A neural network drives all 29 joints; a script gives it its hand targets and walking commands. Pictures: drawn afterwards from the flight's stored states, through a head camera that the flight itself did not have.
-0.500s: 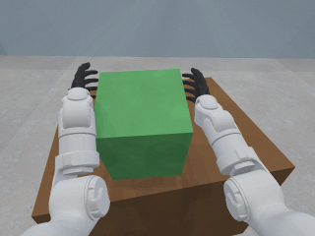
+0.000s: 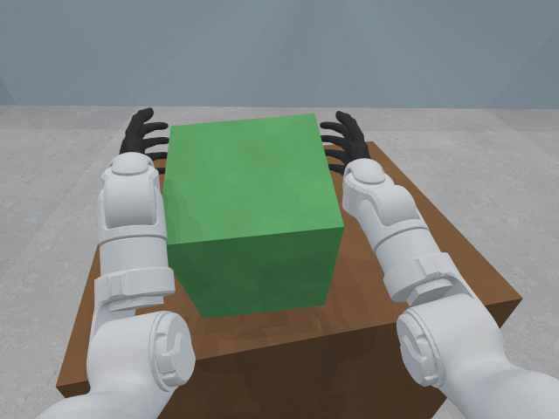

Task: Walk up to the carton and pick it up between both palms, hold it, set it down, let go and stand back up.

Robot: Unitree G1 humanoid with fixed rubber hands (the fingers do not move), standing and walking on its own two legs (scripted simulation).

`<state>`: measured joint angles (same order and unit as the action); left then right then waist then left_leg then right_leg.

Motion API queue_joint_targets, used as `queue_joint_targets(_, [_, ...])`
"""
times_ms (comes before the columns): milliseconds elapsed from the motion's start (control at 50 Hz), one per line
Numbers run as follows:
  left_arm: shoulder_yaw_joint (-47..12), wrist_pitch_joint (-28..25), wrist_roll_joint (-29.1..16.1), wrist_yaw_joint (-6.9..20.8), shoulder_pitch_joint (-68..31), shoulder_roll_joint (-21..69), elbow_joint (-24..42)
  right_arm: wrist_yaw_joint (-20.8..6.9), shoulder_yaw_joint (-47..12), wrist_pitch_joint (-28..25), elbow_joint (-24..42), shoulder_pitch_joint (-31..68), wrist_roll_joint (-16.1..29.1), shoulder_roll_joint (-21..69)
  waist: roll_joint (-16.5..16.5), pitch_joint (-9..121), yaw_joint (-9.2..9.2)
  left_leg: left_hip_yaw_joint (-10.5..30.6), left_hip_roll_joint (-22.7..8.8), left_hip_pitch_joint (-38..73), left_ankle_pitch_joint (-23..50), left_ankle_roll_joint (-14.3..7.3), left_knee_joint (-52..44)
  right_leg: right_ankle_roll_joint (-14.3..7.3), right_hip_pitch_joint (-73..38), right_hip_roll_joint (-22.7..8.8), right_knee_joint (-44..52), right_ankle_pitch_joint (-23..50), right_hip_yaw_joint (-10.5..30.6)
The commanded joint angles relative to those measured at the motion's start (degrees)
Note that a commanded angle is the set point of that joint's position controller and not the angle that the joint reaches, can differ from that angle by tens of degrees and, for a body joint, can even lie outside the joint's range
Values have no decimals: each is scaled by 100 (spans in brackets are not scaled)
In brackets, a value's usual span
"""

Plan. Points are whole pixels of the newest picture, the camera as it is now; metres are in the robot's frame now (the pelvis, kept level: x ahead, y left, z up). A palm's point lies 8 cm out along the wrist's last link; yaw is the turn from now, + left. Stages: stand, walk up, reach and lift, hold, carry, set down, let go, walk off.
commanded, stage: hold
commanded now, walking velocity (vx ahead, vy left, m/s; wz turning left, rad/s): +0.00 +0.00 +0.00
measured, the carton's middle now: (254, 223) +0.39 -0.01 +0.13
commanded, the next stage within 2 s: none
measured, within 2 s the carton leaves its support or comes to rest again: neither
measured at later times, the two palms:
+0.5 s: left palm (130, 160) +0.37 +0.14 +0.27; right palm (359, 155) +0.36 -0.15 +0.26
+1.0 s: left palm (127, 159) +0.37 +0.14 +0.27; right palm (362, 150) +0.35 -0.15 +0.27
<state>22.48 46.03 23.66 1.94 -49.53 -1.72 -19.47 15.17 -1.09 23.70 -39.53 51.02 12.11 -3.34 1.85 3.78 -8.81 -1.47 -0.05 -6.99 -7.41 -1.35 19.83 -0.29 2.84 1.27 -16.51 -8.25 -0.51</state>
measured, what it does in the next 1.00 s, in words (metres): stands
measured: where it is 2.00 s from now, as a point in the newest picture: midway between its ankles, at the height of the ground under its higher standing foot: outside the picture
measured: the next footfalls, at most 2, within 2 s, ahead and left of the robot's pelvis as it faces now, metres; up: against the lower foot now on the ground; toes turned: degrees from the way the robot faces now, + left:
none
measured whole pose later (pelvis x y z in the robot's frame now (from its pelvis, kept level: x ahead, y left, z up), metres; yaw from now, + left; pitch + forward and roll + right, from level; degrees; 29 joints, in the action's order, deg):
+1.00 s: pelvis -0.01 +0.00 +0.00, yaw +0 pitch -7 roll -1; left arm 23.3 50.7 24.4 4.1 -49.5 -1.7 -15.7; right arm 15.5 -1.2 30.0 -36.4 53.2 12.3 -3.8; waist 1.8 5.1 -8.8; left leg -1.4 -0.4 -6.2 -7.1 -1.0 19.8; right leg -0.6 2.0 1.6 -16.5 -7.9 -0.5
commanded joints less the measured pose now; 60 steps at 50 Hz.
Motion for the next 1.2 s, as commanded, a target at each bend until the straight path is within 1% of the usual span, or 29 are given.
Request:
queue_joint_targets(0, [-1825,-169,-1038,1019,-3038,3067,520,-917,-1500,-278,2690,4903,1155,2515,-301,2428,729,36,93,1661,1619,236,-4,68,-733,421,283,869,-290])
queue_joint_targets(40, [-1747,-149,-983,1024,-3070,3010,539,-919,-1502,-230,2627,4883,1183,2536,-310,2363,801,27,95,1586,1572,226,-26,64,-720,413,273,826,-275])
queue_joint_targets(80, [-1674,-91,-924,1061,-3069,2993,473,-940,-1416,-159,2414,4740,1128,2492,-387,2153,742,16,80,1507,1366,236,-101,46,-731,398,296,693,-275])
queue_joint_targets(120, [-1578,-51,-877,1112,-3124,2927,322,-953,-1307,-102,2239,4756,1048,2439,-353,1951,746,10,89,1340,1060,215,-189,37,-678,391,311,447,-280])
queue_joint_targets(140, [-1652,-61,-922,1127,-3222,2952,486,-957,-1301,-107,2308,4805,1071,2518,-388,2107,746,-2,75,1355,1055,203,-184,39,-729,385,285,476,-276])
queue_joint_targets(160, [-1652,-45,-927,1132,-3198,2961,387,-965,-1276,-100,2344,4839,1051,2478,-358,2081,723,28,65,1309,947,207,-207,28,-721,406,288,399,-275])
queue_joint_targets(180, [-1735,-63,-980,1120,-3237,2984,580,-977,-1323,-99,2396,4805,1081,2538,-407,2163,709,34,42,1378,1055,219,-185,27,-742,410,271,520,-270])
queue_joint_targets(220, [-1778,-63,-1026,1101,-3320,3048,576,-979,-1324,-99,2467,4934,1105,2546,-439,2205,688,40,69,1311,998,215,-170,18,-722,406,261,482,-268])
queue_joint_targets(240, [-1738,-65,-998,1090,-3344,3029,545,-983,-1336,-85,2407,4953,1088,2528,-412,2209,728,58,44,1303,924,210,-213,15,-721,413,264,417,-271])
queue_joint_targets(280, [-1701,-8,-990,1122,-3317,2986,456,-982,-1234,-34,2318,4880,1052,2496,-465,2104,696,43,66,1213,762,203,-236,12,-716,376,273,336,-253])
queue_joint_targets(300, [-1670,2,-970,1137,-3345,2969,400,-993,-1216,-13,2214,4895,1026,2504,-412,2014,692,55,48,1149,626,201,-281,13,-704,388,274,266,-249])
queue_joint_targets(340, [-1747,6,-1020,1148,-3398,3010,509,-1008,-1259,-11,2347,4943,1065,2548,-375,2099,694,50,65,1135,655,192,-298,14,-766,407,243,323,-240])
queue_joint_targets(360, [-1784,15,-1017,1144,-3397,2990,616,-1014,-1275,5,2339,4871,1111,2549,-443,2215,694,67,42,1171,790,223,-277,12,-821,418,192,459,-250])
queue_joint_targets(380, [-1859,29,-1064,1137,-3300,3062,712,-998,-1349,5,2542,4903,1153,2557,-458,2309,671,60,50,1249,995,235,-216,14,-861,427,196,616,-236])
queue_joint_targets(420, [-1927,56,-1107,1114,-3291,3057,806,-971,-1459,32,2748,4977,1239,2572,-544,2451,713,70,80,1326,1220,258,-115,12,-921,426,192,762,-218])
queue_joint_targets(460, [-1846,115,-1088,1130,-3239,2979,772,-952,-1453,110,2682,4895,1266,2566,-482,2319,677,41,111,1316,1324,243,-105,25,-892,406,220,850,-192])
queue_joint_targets(520, [-1744,193,-1007,1202,-3135,2927,727,-931,-1389,220,2565,4735,1226,2521,-414,2132,662,20,108,1232,1172,232,-173,45,-967,407,236,779,-193])
queue_joint_targets(540, [-1807,190,-1047,1211,-3179,2910,819,-929,-1414,236,2614,4744,1241,2528,-463,2181,646,24,106,1212,1176,233,-165,30,-950,397,224,789,-179])
queue_joint_targets(600, [-1726,227,-1019,1258,-3283,2898,662,-962,-1265,300,2482,4834,1193,2494,-524,2001,646,47,80,1029,784,235,-277,9,-883,397,221,475,-177])
queue_joint_targets(620, [-1800,221,-1049,1263,-3348,2944,754,-966,-1292,282,2538,4870,1189,2538,-502,2097,640,44,57,1047,825,242,-267,18,-926,388,209,510,-184])
queue_joint_targets(640, [-1798,213,-1058,1256,-3343,2960,754,-969,-1330,262,2675,4960,1232,2557,-499,2194,718,57,87,1056,889,236,-229,10,-947,400,190,574,-169])
queue_joint_targets(760, [-1866,190,-1092,1226,-3443,2980,714,-976,-1249,286,2589,4978,1193,2537,-552,2207,627,101,65,1051,783,254,-233,4,-863,391,185,510,-193])
queue_joint_targets(880, [-1716,187,-1033,1266,-3451,2898,578,-995,-1208,319,2378,4925,1143,2564,-477,2073,671,83,73,937,583,225,-316,8,-884,369,215,374,-157])
queue_joint_targets(920, [-1737,206,-1046,1273,-3414,2937,587,-1002,-1178,324,2424,4934,1161,2540,-549,2061,656,71,80,935,697,245,-286,3,-898,384,198,435,-169])
queue_joint_targets(940, [-1717,189,-1046,1275,-3413,2920,588,-1007,-1220,315,2479,4939,1160,2574,-501,2120,675,73,79,913,708,225,-304,5,-929,385,191,437,-166])
queue_joint_targets(960, [-1847,160,-1094,1266,-3517,2992,734,-1006,-1184,310,2445,4908,1159,2559,-637,2225,615,88,58,988,653,264,-302,4,-901,389,163,436,-180])
queue_joint_targets(1100, [-1829,172,-1084,1281,-3478,2888,800,-980,-1269,338,2478,4873,1208,2576,-554,2226,614,57,96,1060,993,270,-223,8,-931,375,172,653,-171])
queue_joint_targets(1140, [-1778,177,-1083,1271,-3421,2911,762,-946,-1332,345,2679,4944,1235,2606,-480,2283,680,33,138,1050,1043,235,-191,29,-979,381,188,672,-157])
queue_joint_targets(1180, [-1862,173,-1141,1272,-3390,2936,831,-938,-1373,336,2781,4947,1253,2582,-511,2323,644,48,131,1113,1202,255,-166,23,-983,387,189,789,-171])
